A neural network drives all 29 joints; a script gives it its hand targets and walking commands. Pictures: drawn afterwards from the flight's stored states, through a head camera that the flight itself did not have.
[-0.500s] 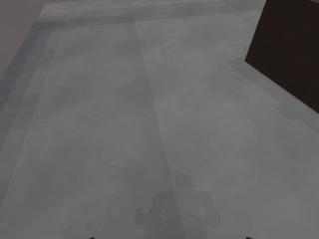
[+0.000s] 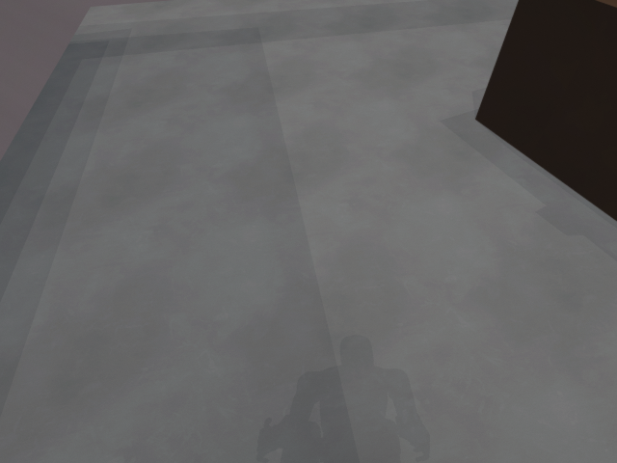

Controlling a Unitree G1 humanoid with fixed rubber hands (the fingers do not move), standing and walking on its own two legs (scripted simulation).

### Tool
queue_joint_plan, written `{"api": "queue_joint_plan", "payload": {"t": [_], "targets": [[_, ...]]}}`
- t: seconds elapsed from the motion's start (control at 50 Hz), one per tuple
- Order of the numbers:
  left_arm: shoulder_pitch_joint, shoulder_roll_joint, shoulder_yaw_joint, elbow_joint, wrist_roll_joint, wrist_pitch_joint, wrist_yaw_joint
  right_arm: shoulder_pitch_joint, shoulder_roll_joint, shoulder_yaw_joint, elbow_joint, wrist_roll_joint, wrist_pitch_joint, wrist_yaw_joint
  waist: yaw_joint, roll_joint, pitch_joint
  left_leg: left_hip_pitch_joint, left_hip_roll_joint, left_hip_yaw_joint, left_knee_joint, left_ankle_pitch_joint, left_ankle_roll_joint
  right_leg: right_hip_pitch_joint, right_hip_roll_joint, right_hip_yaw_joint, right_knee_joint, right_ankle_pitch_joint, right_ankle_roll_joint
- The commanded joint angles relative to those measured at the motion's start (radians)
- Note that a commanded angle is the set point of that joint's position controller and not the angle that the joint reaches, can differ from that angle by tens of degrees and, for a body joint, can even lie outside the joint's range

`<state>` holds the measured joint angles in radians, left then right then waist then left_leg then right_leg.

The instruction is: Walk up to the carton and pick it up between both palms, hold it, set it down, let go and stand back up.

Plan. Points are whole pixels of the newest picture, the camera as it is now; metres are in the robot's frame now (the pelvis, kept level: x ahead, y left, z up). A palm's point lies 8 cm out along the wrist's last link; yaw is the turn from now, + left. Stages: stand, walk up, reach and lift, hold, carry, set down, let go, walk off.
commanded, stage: stand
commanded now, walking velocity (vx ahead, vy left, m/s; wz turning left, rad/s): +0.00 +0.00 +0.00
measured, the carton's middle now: out of the picture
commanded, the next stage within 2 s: walk up in 0.26 s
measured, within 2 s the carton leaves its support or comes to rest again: neither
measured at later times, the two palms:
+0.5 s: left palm out of the picture +0.00 +0.22 -0.14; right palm out of the picture -0.02 -0.23 -0.14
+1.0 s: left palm (288, 372) +0.28 +0.05 -0.11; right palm out of the picture +0.12 -0.45 -0.12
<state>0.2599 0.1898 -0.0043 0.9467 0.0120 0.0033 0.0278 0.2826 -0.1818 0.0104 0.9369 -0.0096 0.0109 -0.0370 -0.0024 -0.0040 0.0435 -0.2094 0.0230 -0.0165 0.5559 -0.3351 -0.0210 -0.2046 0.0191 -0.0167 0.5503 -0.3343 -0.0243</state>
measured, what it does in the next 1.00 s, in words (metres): steps to the right, turning right: right foot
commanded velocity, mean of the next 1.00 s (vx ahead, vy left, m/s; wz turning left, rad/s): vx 0.00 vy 0.00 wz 0.00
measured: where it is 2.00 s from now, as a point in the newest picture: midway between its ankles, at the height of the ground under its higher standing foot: (478, 366)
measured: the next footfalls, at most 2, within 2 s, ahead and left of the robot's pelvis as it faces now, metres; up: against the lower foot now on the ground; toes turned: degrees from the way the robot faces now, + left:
right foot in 0.78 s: +0.15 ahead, -0.30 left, +0.00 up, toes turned -28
left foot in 1.20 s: +0.44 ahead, -0.20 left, +0.00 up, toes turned -30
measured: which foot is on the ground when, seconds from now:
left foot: down 0.00-0.80, up 0.82-1.00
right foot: down 0.00-0.46, up 0.48-0.76, down 0.78-1.00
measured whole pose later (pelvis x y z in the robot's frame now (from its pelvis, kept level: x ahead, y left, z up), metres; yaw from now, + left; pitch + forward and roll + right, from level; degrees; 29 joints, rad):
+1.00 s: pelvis +0.13 -0.17 -0.01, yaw -28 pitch -2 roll -2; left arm 0.35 0.24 0.03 0.78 0.01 -0.02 -0.02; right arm 0.23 -0.31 0.00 0.71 -0.05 -0.05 0.03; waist 0.04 0.10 0.07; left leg -0.50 0.11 0.01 1.07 -0.51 0.00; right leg -0.33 0.04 -0.04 0.67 -0.30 -0.06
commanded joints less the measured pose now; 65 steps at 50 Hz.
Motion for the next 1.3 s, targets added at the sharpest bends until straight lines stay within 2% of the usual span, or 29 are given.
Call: {"api": "queue_joint_plan", "payload": {"t": [0.0, 0.16, 0.18, 0.26, 0.4, 0.42, 0.44, 0.46, 0.48, 0.5, 0.54, 0.6, 0.62, 0.72, 0.76, 0.78, 0.8, 0.82, 0.84, 0.9, 0.98, 1.08, 1.12, 1.16, 1.18, 1.2, 1.22, 1.26, 1.28], "targets": [[0.033, 0.087, 0.02, -0.016, -0.001, -0.013, -0.002, 0.069, -0.089, -0.025, -0.008, 0.003, -0.008, -0.008, -0.003, 0.012, 0.0, -0.007, 0.044, -0.052, -0.106, 0.24, 0.045, -0.008, -0.081, 0.091, -0.119, 0.245, -0.034], [0.057, 0.055, 0.007, 0.07, -0.002, -0.014, 0.011, 0.077, -0.088, -0.021, 0.063, 0.0, -0.013, -0.01, -0.008, -0.008, 0.002, 0.066, 0.055, -0.057, -0.123, 0.303, 0.049, 0.01, -0.078, 0.094, -0.142, 0.322, -0.032], [0.027, 0.096, 0.017, 0.069, -0.005, -0.021, 0.009, 0.078, -0.095, -0.02, 0.071, -0.002, -0.013, -0.013, -0.007, 0.056, -0.002, 0.051, 0.055, -0.049, -0.128, 0.326, 0.043, 0.029, -0.088, 0.099, -0.142, 0.319, -0.031], [0.072, 0.04, 0.003, 0.128, -0.004, -0.01, 0.007, 0.099, -0.066, -0.015, 0.112, 0.005, -0.013, -0.008, 0.0, -0.024, 0.049, 0.005, 0.052, -0.048, -0.144, 0.268, 0.034, 0.051, -0.086, 0.085, -0.144, 0.316, -0.027], [0.082, 0.038, 0.003, 0.157, -0.01, -0.016, 0.009, 0.096, -0.022, -0.008, 0.159, -0.003, -0.009, -0.012, 0.005, 0.039, 0.067, 0.037, 0.049, -0.04, -0.154, 0.277, 0.032, 0.04, -0.088, 0.096, -0.164, 0.318, -0.026], [0.071, 0.043, 0.002, 0.163, -0.003, -0.015, 0.012, 0.099, -0.043, -0.014, 0.158, 0.0, -0.009, -0.011, -0.007, -0.019, 0.042, 0.038, 0.05, -0.048, -0.154, 0.253, 0.028, 0.045, -0.083, 0.091, -0.175, 0.303, -0.03], [-0.008, 0.219, 0.078, 0.006, 0.004, -0.016, -0.024, 0.095, -0.212, -0.1, 0.036, -0.057, -0.041, -0.019, -0.043, 0.077, -0.005, 0.308, 0.095, -0.136, -0.129, -0.172, 0.14, -0.321, -0.037, 0.175, 0.005, -0.167, -0.022], [-0.115, 0.195, 0.079, -0.055, 0.022, -0.01, -0.042, 0.194, -0.276, -0.131, 0.062, -0.082, -0.06, -0.027, -0.114, 0.197, 0.003, 0.455, 0.312, -0.338, -0.301, -0.354, 0.24, -0.563, 0.003, 0.064, 0.205, -0.224, 0.02], [-0.186, 0.18, 0.08, -0.102, 0.045, -0.001, -0.051, 0.2, -0.247, -0.121, 0.06, -0.081, -0.073, -0.041, -0.126, 0.139, 0.066, 0.392, 0.501, -0.446, -0.36, -0.28, 0.308, -0.694, -0.104, 0.057, 0.44, -0.185, 0.052], [-0.183, 0.184, 0.092, -0.124, 0.06, 0.005, -0.06, 0.16, -0.194, -0.109, 0.041, -0.07, -0.087, -0.053, -0.101, 0.08, 0.088, 0.307, 0.524, -0.395, -0.369, -0.231, 0.312, -0.691, -0.168, 0.096, 0.535, -0.141, 0.075], [-0.069, 0.173, 0.098, -0.129, 0.067, 0.014, -0.084, 0.039, -0.19, -0.11, -0.001, -0.071, -0.115, -0.059, -0.028, 0.125, 0.067, 0.2, 0.484, -0.243, -0.381, -0.236, 0.274, -0.597, -0.233, 0.15, 0.566, -0.086, 0.106], [-0.078, 0.117, 0.096, -0.139, 0.033, 0.021, -0.124, -0.016, -0.228, -0.115, -0.04, -0.075, -0.13, -0.047, -0.012, 0.184, 0.11, 0.085, 0.436, -0.045, -0.415, -0.297, 0.255, -0.508, -0.22, 0.087, 0.465, -0.051, 0.091], [-0.116, 0.119, 0.094, -0.153, 0.034, 0.022, -0.135, -0.018, -0.228, -0.111, -0.04, -0.08, -0.129, -0.045, -0.018, 0.146, 0.151, 0.056, 0.415, 0.009, -0.418, -0.295, 0.248, -0.489, -0.218, 0.071, 0.422, -0.021, 0.087], [-0.031, 0.15, 0.084, -0.153, 0.023, -0.014, -0.148, -0.067, -0.296, -0.115, -0.085, -0.096, -0.101, -0.025, 0.035, 0.162, 0.134, -0.096, 0.345, 0.252, -0.293, -0.288, 0.187, -0.13, -0.135, -0.115, 0.209, 0.081, 0.019], [0.144, 0.209, 0.111, -0.106, 0.016, -0.03, -0.118, -0.055, -0.279, -0.091, -0.104, -0.101, -0.07, -0.01, 0.114, -0.01, 0.029, -0.153, 0.278, 0.318, 0.07, -0.082, 0.159, 0.122, -0.011, -0.192, 0.148, -0.018, -0.02], [0.294, 0.294, 0.138, -0.084, 0.001, -0.035, -0.09, -0.02, -0.218, -0.061, -0.138, -0.087, -0.056, 0.016, 0.169, -0.223, -0.057, -0.25, 0.161, 0.353, 0.478, 0.002, 0.108, 0.27, -0.007, -0.016, 0.062, -0.149, -0.079], [0.345, 0.416, 0.166, -0.114, -0.029, -0.026, -0.073, -0.054, -0.179, -0.043, -0.232, -0.056, -0.048, 0.052, 0.174, -0.446, -0.103, -0.508, 0.021, 0.199, 0.784, -0.37, 0.042, 0.3, -0.233, 0.611, -0.237, -0.423, -0.195], [0.309, 0.435, 0.166, -0.158, -0.06, -0.018, -0.053, -0.121, -0.206, -0.026, -0.303, -0.038, -0.051, 0.072, 0.174, -0.275, -0.103, -0.595, 0.038, -0.003, 0.835, -0.334, 0.038, 0.268, -0.321, 0.847, -0.386, -0.579, -0.245], [0.271, 0.418, 0.157, -0.168, -0.051, -0.013, -0.033, -0.138, -0.206, -0.022, -0.315, -0.019, -0.068, 0.079, 0.154, -0.229, -0.049, -0.619, 0.087, -0.049, 0.84, -0.283, 0.047, 0.221, -0.354, 0.796, -0.376, -0.579, -0.267], [0.111, 0.3, 0.104, -0.235, -0.013, -0.026, -0.021, 0.02, -0.226, -0.027, -0.271, -0.031, -0.084, 0.07, 0.031, -0.148, -0.018, -0.403, 0.147, -0.041, 0.617, -0.218, 0.03, -0.03, -0.293, 0.523, -0.288, -0.376, -0.232], [0.137, 0.254, 0.092, -0.239, 0.009, -0.056, -0.045, 0.001, -0.186, -0.026, -0.313, -0.044, -0.066, 0.067, 0.045, -0.086, 0.016, -0.402, 0.105, -0.003, 0.44, -0.109, 0.015, -0.087, -0.274, 0.469, -0.273, -0.284, -0.249], [0.12, 0.245, 0.088, -0.23, 0.013, -0.056, -0.063, -0.035, -0.155, -0.037, -0.368, -0.041, -0.077, 0.07, 0.029, -0.092, 0.073, -0.247, 0.047, 0.061, 0.256, 0.109, 0.025, -0.263, -0.198, 0.352, -0.286, -0.384, -0.196], [0.074, 0.239, 0.083, -0.226, 0.02, -0.054, -0.067, 0.085, -0.154, -0.053, -0.344, -0.046, -0.084, 0.061, -0.044, -0.065, 0.056, -0.02, 0.024, 0.073, 0.15, 0.179, 0.039, -0.346, -0.156, 0.308, -0.178, -0.378, -0.15], [0.08, 0.172, 0.056, -0.228, 0.032, -0.042, -0.07, 0.259, -0.187, -0.081, -0.311, -0.059, -0.09, 0.039, -0.114, 0.08, 0.0, 0.243, 0.006, 0.066, 0.122, 0.048, 0.047, -0.483, -0.054, 0.255, 0.1, -0.44, -0.099], [0.122, 0.111, 0.037, -0.238, 0.034, -0.043, -0.075, 0.35, -0.243, -0.096, -0.318, -0.061, -0.097, 0.024, -0.137, 0.268, -0.076, 0.3, 0.25, -0.292, -0.079, -0.335, 0.079, -0.53, 0.039, 0.134, 0.506, -0.34, -0.046], [0.192, 0.121, 0.031, -0.259, 0.041, -0.037, -0.077, 0.324, -0.301, -0.097, -0.353, -0.039, -0.094, 0.006, -0.093, 0.223, -0.066, 0.23, 0.476, -0.844, -0.407, -0.786, 0.101, -0.629, 0.082, 0.137, 0.755, -0.273, 0.012], [0.21, 0.188, 0.047, -0.246, 0.042, -0.024, -0.076, 0.224, -0.313, -0.093, -0.354, -0.009, -0.087, -0.011, -0.026, 0.127, 0.024, 0.118, 0.505, -0.909, -0.475, -0.911, 0.151, -0.681, 0.027, 0.161, 0.879, -0.198, 0.041], [0.14, 0.195, 0.048, -0.25, 0.056, -0.024, -0.079, 0.139, -0.252, -0.069, -0.332, -0.016, -0.112, -0.007, -0.019, 0.14, 0.093, 0.048, 0.464, -0.633, -0.426, -0.703, 0.186, -0.713, -0.044, 0.138, 0.86, -0.096, 0.056], [0.136, 0.199, 0.049, -0.231, 0.054, -0.024, -0.081, 0.144, -0.233, -0.061, -0.321, -0.009, -0.124, -0.003, -0.02, 0.133, 0.071, 0.019, 0.424, -0.476, -0.416, -0.61, 0.164, -0.662, -0.069, 0.143, 0.789, -0.055, 0.064]]}}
